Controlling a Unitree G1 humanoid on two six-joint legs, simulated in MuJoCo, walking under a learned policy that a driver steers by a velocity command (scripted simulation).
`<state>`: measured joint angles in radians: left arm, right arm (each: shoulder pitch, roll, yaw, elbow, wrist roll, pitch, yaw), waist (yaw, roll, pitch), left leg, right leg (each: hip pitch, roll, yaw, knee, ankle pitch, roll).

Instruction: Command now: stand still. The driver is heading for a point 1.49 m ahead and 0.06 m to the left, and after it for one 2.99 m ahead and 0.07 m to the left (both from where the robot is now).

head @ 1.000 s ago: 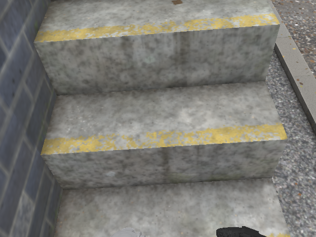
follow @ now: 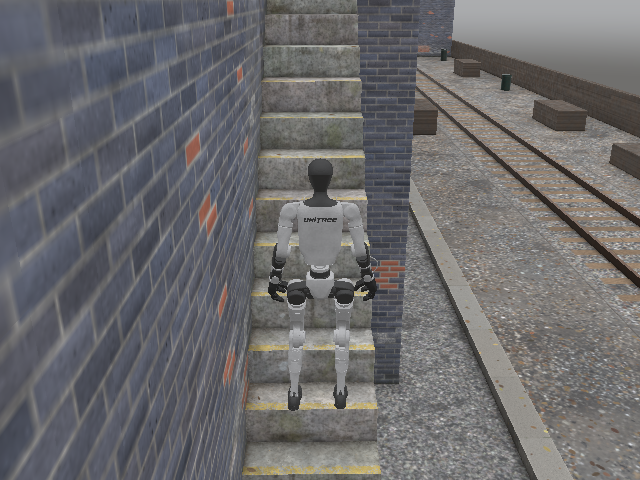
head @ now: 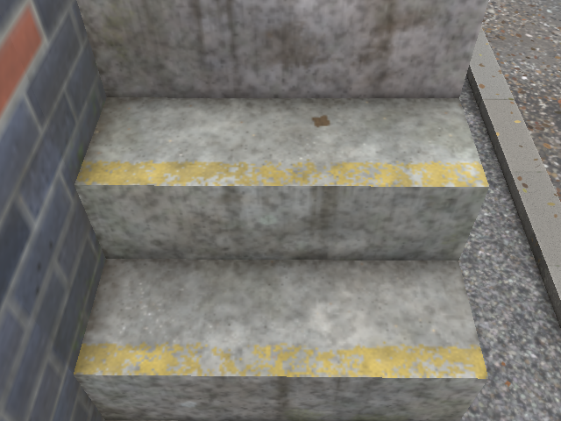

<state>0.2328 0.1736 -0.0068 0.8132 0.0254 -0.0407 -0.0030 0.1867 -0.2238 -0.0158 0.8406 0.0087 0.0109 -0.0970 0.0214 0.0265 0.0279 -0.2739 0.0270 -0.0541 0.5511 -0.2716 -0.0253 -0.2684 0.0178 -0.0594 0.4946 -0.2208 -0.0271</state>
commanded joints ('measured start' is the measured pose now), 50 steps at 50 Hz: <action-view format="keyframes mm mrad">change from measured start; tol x4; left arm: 1 20 85 15 -70 -1 -9 0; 23 83 60 27 -43 -5 13 4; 29 115 57 32 11 -17 6 4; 30 47 89 20 59 -48 9 -36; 34 131 108 41 189 -6 31 -86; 40 91 87 12 259 -25 6 -93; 47 137 102 -11 332 -35 -23 -88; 48 122 98 -14 335 -40 -33 -86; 49 73 142 34 211 -26 -52 -20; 50 59 143 36 206 -23 -57 3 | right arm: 1 16 -92 -20 -47 -4 -10 1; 29 137 -9 -8 89 -4 -22 11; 30 293 15 16 88 -75 -21 203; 31 237 9 14 88 -70 -25 291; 34 223 31 7 66 -41 -16 334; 48 382 22 8 155 -40 -16 273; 49 167 -73 -17 78 10 -38 60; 50 170 -50 -2 67 20 -40 -8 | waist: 1 -6 -37 -48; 18 6 -20 25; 29 1 -12 3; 30 -68 42 20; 31 -26 30 97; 35 -11 -14 29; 45 -12 -37 9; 48 -24 -25 -9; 49 29 35 9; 50 8 -16 -45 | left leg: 1 22 69 -54 -70 124 62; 17 11 72 -62 -170 21 71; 25 19 82 -60 -176 31 88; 29 29 88 -60 -161 99 96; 30 -4 3 -54 -260 -166 80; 31 -54 4 -52 -279 -204 90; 48 13 -2 -11 -168 194 88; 49 41 80 -32 -97 318 108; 50 53 85 -33 -81 314 105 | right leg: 1 11 -136 116 -113 87 -62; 6 2 -132 106 -113 46 -55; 10 6 -123 104 -137 -83 -31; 29 41 -123 85 -179 9 -47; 30 -7 -81 105 -174 -241 -32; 31 -34 -57 69 -172 -257 -18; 48 89 -63 61 -81 196 -16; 49 67 -166 102 -153 299 -71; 50 102 -158 109 -146 330 -72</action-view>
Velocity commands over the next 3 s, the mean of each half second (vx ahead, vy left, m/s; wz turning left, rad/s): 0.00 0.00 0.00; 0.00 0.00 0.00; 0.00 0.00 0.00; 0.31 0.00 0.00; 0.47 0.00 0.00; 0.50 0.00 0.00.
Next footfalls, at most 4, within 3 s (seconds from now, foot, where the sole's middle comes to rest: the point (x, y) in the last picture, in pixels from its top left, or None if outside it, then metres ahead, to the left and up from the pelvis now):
2.04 right None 0.22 -0.13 -0.57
2.60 left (206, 317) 0.54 0.18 -0.36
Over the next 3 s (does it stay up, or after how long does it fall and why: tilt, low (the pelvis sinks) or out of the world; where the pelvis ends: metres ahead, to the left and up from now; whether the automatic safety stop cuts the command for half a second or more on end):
stays up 0.58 0.15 0.42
